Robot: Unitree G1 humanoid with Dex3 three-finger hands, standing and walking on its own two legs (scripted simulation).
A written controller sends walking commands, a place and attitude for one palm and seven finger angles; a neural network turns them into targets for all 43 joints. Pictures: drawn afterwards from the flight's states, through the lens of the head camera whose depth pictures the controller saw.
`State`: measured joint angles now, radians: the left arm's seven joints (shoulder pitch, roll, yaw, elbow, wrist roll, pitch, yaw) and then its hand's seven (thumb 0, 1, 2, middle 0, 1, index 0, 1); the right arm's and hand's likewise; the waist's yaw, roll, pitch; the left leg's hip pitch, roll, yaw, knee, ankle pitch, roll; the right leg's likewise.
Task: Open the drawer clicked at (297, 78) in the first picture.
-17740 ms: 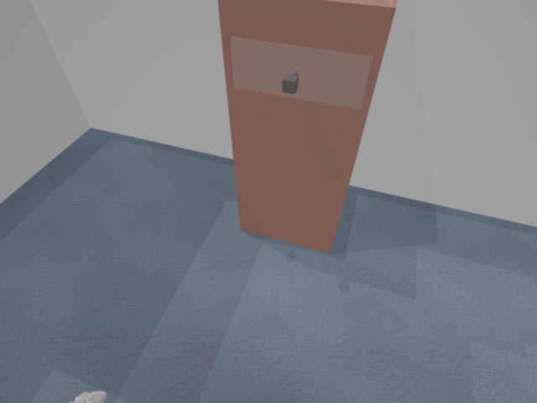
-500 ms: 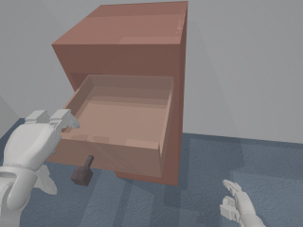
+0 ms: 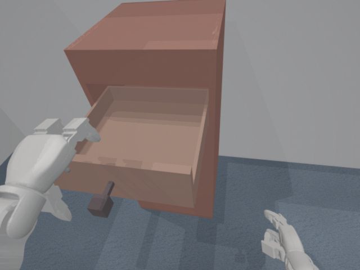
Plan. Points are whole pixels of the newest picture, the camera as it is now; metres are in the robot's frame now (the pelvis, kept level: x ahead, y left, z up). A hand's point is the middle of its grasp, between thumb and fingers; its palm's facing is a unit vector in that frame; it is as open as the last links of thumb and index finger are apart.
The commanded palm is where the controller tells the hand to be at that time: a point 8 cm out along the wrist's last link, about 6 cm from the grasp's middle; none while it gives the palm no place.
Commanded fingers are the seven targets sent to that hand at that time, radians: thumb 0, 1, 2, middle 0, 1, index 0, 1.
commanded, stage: draw the hand back to the body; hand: left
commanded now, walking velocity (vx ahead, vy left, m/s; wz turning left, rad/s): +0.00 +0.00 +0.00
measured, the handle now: (104, 197) +0.24 +0.23 +0.04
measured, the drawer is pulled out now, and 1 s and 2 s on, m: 0.30 0.30 0.30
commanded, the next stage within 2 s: step back with the hand held close in 1.46 s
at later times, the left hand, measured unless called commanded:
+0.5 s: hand (57, 180) +0.19 +0.24 +0.18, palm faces +0.15 -0.21 -0.97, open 13.8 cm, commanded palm +0.15 +0.25 +0.24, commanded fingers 0.00 -0.40 0.34 -0.29 -1.13 -0.29 -1.13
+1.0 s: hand (77, 150) +0.23 +0.21 +0.22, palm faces +0.37 -0.83 -0.42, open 11.0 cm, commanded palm +0.18 +0.26 +0.23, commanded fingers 0.00 0.48 0.72 -0.23 -0.57 -0.23 -0.57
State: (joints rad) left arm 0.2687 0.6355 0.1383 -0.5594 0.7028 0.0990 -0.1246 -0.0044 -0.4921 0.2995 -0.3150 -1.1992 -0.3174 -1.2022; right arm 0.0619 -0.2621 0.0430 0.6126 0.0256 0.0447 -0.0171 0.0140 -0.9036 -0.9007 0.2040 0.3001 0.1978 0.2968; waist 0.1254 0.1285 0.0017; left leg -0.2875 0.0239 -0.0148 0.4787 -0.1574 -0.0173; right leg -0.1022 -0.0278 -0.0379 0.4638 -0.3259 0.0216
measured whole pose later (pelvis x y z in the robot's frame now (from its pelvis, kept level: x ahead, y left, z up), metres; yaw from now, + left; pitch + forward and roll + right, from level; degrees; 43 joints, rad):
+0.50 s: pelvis +0.00 +0.00 +0.00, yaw +1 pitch -2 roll -1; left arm 0.41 0.64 0.25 -0.61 0.52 0.05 -0.09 -0.01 -0.49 0.30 -0.31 -1.20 -0.32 -1.20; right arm 0.08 -0.27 0.03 0.60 0.03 0.03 -0.03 0.01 -0.90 -0.90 0.20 0.30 0.20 0.30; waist 0.13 0.13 0.01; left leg -0.29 0.03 -0.03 0.51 -0.18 -0.02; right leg -0.09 -0.02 -0.05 0.47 -0.34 0.02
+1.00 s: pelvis +0.03 -0.01 +0.01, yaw -3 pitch -3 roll +0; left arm 0.47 0.38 0.37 -0.59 -0.09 -0.13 0.09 -0.01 0.14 0.57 -0.26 -0.78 -0.26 -0.79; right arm 0.19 -0.23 -0.01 0.64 0.01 -0.10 -0.08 0.02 -0.90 -0.90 0.20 0.30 0.20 0.30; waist 0.05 0.07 0.02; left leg -0.18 0.06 0.03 0.42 -0.19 -0.04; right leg 0.00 0.00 0.01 0.36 -0.31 0.00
